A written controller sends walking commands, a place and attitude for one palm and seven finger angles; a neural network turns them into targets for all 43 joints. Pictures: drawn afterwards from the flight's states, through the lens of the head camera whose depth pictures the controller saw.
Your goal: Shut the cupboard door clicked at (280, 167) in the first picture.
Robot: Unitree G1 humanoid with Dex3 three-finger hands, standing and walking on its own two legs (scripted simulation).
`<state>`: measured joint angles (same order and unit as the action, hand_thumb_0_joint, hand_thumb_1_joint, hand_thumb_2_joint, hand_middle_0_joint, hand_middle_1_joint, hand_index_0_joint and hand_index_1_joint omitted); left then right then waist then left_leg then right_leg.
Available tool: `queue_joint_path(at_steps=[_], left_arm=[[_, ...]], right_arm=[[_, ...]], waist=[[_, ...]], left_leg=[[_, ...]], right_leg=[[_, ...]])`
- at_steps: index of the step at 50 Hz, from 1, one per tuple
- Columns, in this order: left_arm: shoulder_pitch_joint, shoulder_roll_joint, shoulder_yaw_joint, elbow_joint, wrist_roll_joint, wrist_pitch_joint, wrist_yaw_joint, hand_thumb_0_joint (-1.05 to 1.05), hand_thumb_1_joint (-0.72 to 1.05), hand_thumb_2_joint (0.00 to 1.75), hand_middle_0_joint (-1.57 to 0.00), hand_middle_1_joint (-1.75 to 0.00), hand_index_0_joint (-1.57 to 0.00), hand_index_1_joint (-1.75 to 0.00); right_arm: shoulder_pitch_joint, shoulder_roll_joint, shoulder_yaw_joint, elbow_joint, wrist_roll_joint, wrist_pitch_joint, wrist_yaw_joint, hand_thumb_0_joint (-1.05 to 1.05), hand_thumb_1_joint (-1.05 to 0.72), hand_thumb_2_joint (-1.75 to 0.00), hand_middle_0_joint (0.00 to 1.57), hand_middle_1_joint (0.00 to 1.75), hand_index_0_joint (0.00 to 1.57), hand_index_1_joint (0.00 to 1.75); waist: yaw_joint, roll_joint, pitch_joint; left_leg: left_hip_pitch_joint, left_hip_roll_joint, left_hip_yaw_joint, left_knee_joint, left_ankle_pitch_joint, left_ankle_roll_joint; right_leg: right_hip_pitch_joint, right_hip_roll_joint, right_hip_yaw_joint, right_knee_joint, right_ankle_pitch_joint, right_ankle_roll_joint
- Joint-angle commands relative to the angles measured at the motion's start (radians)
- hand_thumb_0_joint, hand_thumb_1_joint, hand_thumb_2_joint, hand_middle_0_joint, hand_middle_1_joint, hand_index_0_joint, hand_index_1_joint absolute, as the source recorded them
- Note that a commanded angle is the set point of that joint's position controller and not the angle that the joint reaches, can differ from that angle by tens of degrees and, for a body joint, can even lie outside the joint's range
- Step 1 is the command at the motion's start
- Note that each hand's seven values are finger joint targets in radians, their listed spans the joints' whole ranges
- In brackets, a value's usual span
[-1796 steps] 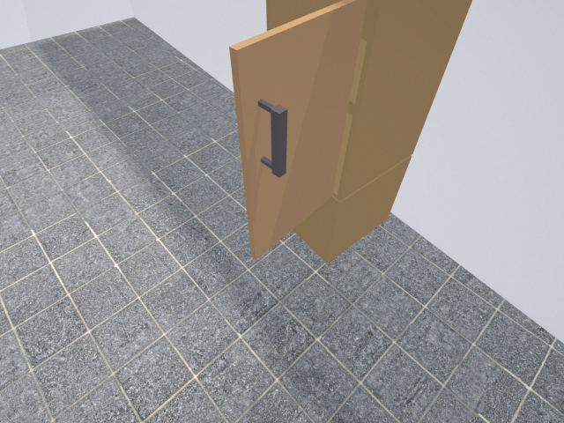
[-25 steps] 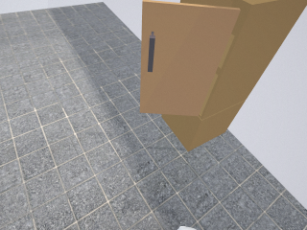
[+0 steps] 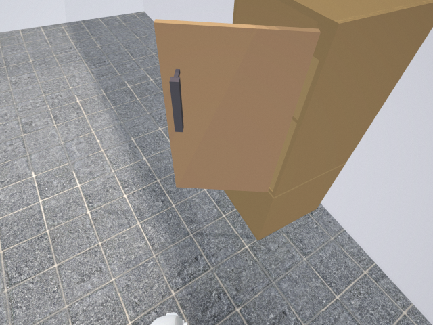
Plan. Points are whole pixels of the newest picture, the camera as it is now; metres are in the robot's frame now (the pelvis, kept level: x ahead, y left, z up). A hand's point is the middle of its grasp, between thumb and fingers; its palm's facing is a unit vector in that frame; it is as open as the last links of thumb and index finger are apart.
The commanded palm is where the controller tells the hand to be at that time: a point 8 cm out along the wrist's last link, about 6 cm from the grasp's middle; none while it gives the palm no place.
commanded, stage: take the last steps up to it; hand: left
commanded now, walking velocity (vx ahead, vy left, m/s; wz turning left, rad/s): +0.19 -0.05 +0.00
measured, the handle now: (178, 101) +0.60 +0.13 +0.07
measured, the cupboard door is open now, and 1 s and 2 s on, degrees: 59 59 59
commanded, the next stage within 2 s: come to a stop and stand still in 0.10 s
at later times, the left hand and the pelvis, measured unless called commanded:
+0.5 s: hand (154, 318) +0.17 +0.14 -0.17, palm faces +0.02 -0.97 -0.23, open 7.3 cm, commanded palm none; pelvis +0.13 -0.05 +0.00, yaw +0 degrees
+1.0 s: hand out of the picture +0.13 +0.16 -0.18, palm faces +0.04 -0.98 -0.22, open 7.4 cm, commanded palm none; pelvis +0.11 -0.03 +0.00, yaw +0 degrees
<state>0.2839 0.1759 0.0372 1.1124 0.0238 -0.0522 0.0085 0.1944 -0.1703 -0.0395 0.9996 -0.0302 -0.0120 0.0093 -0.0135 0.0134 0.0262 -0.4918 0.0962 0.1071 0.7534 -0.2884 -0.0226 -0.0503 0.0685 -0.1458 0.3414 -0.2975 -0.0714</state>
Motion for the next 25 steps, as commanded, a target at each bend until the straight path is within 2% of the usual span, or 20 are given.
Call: queue_joint_path(at_steps=[1,2,3,4,5,6,7,8,9,11,13,15,16,17,18,19,20,21,22,25], left_arm=[[0.012,0.130,0.021,-0.029,-0.009,-0.012,0.001,0.00,0.90,0.90,-0.20,-0.30,-0.20,-0.30],[0.022,0.119,0.018,-0.028,-0.014,-0.010,0.001,0.00,0.90,0.90,-0.20,-0.30,-0.20,-0.30],[0.059,0.089,0.017,-0.039,-0.016,-0.005,0.001,0.00,0.90,0.90,-0.20,-0.30,-0.20,-0.30],[0.084,0.058,0.006,-0.061,-0.021,-0.001,-0.003,0.00,0.90,0.90,-0.20,-0.30,-0.20,-0.30],[0.040,0.085,0.005,-0.086,-0.009,0.002,-0.001,0.00,0.90,0.90,-0.20,-0.30,-0.20,-0.30],[0.001,0.083,0.012,-0.094,-0.006,0.012,-0.002,0.00,0.90,0.90,-0.20,-0.30,-0.20,-0.30],[-0.014,0.077,0.017,-0.095,-0.004,0.018,-0.007,0.00,0.90,0.90,-0.20,-0.30,-0.20,-0.30],[-0.004,0.069,0.018,-0.093,0.002,0.026,-0.013,0.00,0.90,0.90,-0.20,-0.30,-0.20,-0.30],[0.007,0.052,0.017,-0.090,0.004,0.032,-0.018,0.00,0.90,0.90,-0.20,-0.30,-0.20,-0.30],[0.042,0.011,0.010,-0.082,0.001,0.044,-0.016,0.00,0.90,0.90,-0.20,-0.30,-0.20,-0.30],[0.073,-0.016,-0.004,-0.065,-0.001,0.049,-0.007,0.00,0.90,0.90,-0.20,-0.30,-0.20,-0.30],[0.122,0.014,-0.003,-0.044,0.000,0.048,0.001,0.00,0.90,0.90,-0.20,-0.30,-0.20,-0.30],[0.123,0.055,-0.001,-0.042,0.001,0.042,0.008,0.00,0.90,0.90,-0.20,-0.30,-0.20,-0.30],[0.076,0.110,0.002,-0.058,0.002,0.039,0.012,0.00,0.90,0.90,-0.20,-0.30,-0.20,-0.30],[0.029,0.154,0.009,-0.075,0.003,0.044,0.012,0.00,0.90,0.90,-0.20,-0.30,-0.20,-0.30],[-0.006,0.173,0.012,-0.091,0.003,0.051,0.014,0.00,0.90,0.90,-0.20,-0.30,-0.20,-0.30],[-0.020,0.182,0.017,-0.089,-0.002,0.046,0.015,0.00,0.90,0.90,-0.20,-0.30,-0.20,-0.30],[-0.019,0.186,0.019,-0.081,-0.004,0.043,0.018,0.00,0.90,0.90,-0.20,-0.30,-0.20,-0.30],[-0.025,0.193,0.024,-0.085,-0.005,0.043,0.022,0.00,0.90,0.90,-0.20,-0.30,-0.20,-0.30],[-0.005,0.201,0.046,-0.082,0.003,0.049,0.038,0.00,0.90,0.90,-0.20,-0.30,-0.20,-0.30]], right_arm=[[0.092,-0.072,-0.012,-0.025,0.001,-0.025,-0.009,0.00,-0.90,-0.90,0.20,0.30,0.20,0.30],[0.157,-0.095,-0.015,0.001,-0.003,-0.032,-0.014,0.00,-0.90,-0.90,0.20,0.30,0.20,0.30],[0.258,-0.157,-0.028,0.023,-0.013,-0.041,-0.025,0.00,-0.90,-0.90,0.20,0.30,0.20,0.30],[0.347,-0.250,-0.047,0.039,-0.018,-0.037,-0.034,0.00,-0.90,-0.90,0.20,0.30,0.20,0.30],[0.328,-0.254,-0.041,0.035,-0.009,-0.025,-0.044,0.00,-0.90,-0.90,0.20,0.30,0.20,0.30],[0.256,-0.236,-0.038,0.013,-0.002,-0.024,-0.048,0.00,-0.90,-0.90,0.20,0.30,0.20,0.30],[0.189,-0.195,-0.030,-0.010,-0.001,-0.024,-0.047,0.00,-0.90,-0.90,0.20,0.30,0.20,0.30],[0.143,-0.163,-0.022,-0.025,-0.001,-0.027,-0.045,0.00,-0.90,-0.90,0.20,0.30,0.20,0.30],[0.103,-0.146,-0.018,-0.031,-0.002,-0.031,-0.044,0.00,-0.90,-0.90,0.20,0.30,0.20,0.30],[0.067,-0.144,-0.012,-0.033,-0.002,-0.029,-0.042,0.00,-0.90,-0.90,0.20,0.30,0.20,0.30],[0.037,-0.132,-0.009,-0.026,0.003,-0.018,-0.043,0.00,-0.90,-0.90,0.20,0.30,0.20,0.30],[0.017,-0.121,-0.003,-0.013,0.017,-0.009,-0.041,0.00,-0.90,-0.90,0.20,0.30,0.20,0.30],[0.021,-0.101,-0.002,-0.006,0.023,-0.003,-0.037,0.00,-0.90,-0.90,0.20,0.30,0.20,0.30],[0.048,-0.080,-0.001,-0.002,0.028,0.007,-0.030,0.00,-0.90,-0.90,0.20,0.30,0.20,0.30],[0.086,-0.071,-0.003,0.007,0.027,0.015,-0.023,0.00,-0.90,-0.90,0.20,0.30,0.20,0.30],[0.098,-0.074,-0.003,0.014,0.024,0.024,-0.020,0.00,-0.90,-0.90,0.20,0.30,0.20,0.30],[0.092,-0.078,-0.009,0.019,0.022,0.034,-0.024,0.00,-0.90,-0.90,0.20,0.30,0.20,0.30],[0.115,-0.089,-0.016,0.024,0.023,0.038,-0.025,0.00,-0.90,-0.90,0.20,0.30,0.20,0.30],[0.141,-0.097,-0.021,0.027,0.022,0.042,-0.025,0.00,-0.90,-0.90,0.20,0.30,0.20,0.30],[0.125,-0.103,-0.029,0.009,0.025,0.046,-0.032,0.00,-0.90,-0.90,0.20,0.30,0.20,0.30]], waist=[[-0.056,-0.061,0.034],[-0.077,-0.031,-0.009],[-0.102,0.082,-0.082],[-0.112,0.249,-0.128],[-0.107,0.198,-0.103],[-0.080,0.160,-0.041],[-0.056,0.141,0.013],[-0.032,0.116,0.029],[-0.007,0.101,0.051],[0.017,0.096,-0.002],[0.036,0.088,-0.026],[0.071,0.015,-0.027],[0.066,-0.021,-0.017],[0.037,-0.065,0.017],[0.010,-0.027,0.029],[0.002,0.050,0.046],[0.006,-0.086,0.028],[0.004,-0.199,0.000],[0.003,-0.243,-0.024],[0.037,-0.253,-0.061]], left_leg=[[0.146,-0.037,0.021,-0.169,0.085,0.027],[0.287,-0.049,0.009,-0.232,0.167,0.042],[0.487,0.084,-0.181,-0.284,0.306,0.110],[0.621,0.314,-0.484,-0.356,0.444,0.240],[0.559,0.375,-0.544,-0.446,0.365,0.279],[0.451,0.365,-0.513,-0.479,0.257,0.266],[0.347,0.331,-0.462,-0.521,0.112,0.248],[0.283,0.292,-0.396,-0.547,0.025,0.221],[0.230,0.258,-0.326,-0.554,0.022,0.198],[0.184,0.204,-0.204,-0.528,0.111,0.181],[0.158,0.155,-0.143,-0.474,0.153,0.163],[0.121,0.087,-0.084,-0.383,0.128,0.107],[0.142,0.024,-0.058,-0.342,0.047,0.058],[0.158,-0.026,-0.043,-0.322,-0.044,0.023],[0.210,-0.055,-0.042,-0.327,-0.051,0.014],[0.237,-0.056,-0.046,-0.329,-0.007,0.012],[0.254,-0.053,-0.022,-0.266,0.005,0.001],[0.265,-0.064,-0.014,-0.208,-0.009,-0.005],[0.262,-0.067,-0.017,-0.162,-0.037,-0.009],[0.117,-0.079,-0.059,0.004,-0.228,-0.017]], right_leg=[[-0.029,-0.279,0.171,0.010,0.497,-0.112],[-0.068,-0.239,0.138,0.152,0.562,-0.080],[-0.219,-0.167,0.094,0.357,0.401,-0.024],[-0.417,-0.055,0.024,0.640,-0.107,0.023],[-0.480,-0.055,0.108,0.799,-0.310,0.023],[-0.525,-0.104,0.152,0.860,-0.256,0.030],[-0.517,-0.137,0.169,0.864,-0.197,0.041],[-0.487,-0.156,0.172,0.812,-0.161,0.050],[-0.446,-0.161,0.156,0.741,-0.136,0.054],[-0.317,-0.154,0.125,0.547,-0.118,0.066],[-0.195,-0.121,0.086,0.362,-0.027,0.090],[-0.078,-0.105,0.081,0.161,0.158,0.105],[-0.098,-0.140,0.183,0.070,0.191,0.090],[-0.172,-0.221,0.285,0.001,0.160,0.051],[-0.248,-0.263,0.323,-0.009,0.121,0.024],[-0.285,-0.258,0.323,0.009,0.132,0.020],[-0.273,-0.271,0.344,0.006,0.209,0.006],[-0.247,-0.316,0.369,-0.018,0.316,-0.018],[-0.204,-0.353,0.383,-0.022,0.451,-0.044],[-0.027,-0.421,0.380,0.061,0.920,-0.118]])
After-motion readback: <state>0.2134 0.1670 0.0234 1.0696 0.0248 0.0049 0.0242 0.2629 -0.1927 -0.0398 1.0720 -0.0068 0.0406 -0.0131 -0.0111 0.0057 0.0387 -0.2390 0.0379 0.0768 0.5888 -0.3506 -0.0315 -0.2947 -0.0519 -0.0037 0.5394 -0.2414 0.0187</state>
